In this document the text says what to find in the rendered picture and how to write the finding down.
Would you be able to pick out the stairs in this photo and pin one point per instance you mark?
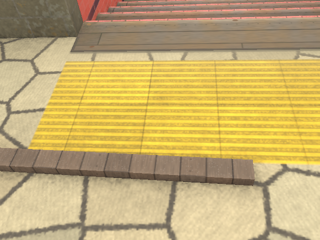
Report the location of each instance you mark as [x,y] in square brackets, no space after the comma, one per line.
[208,14]

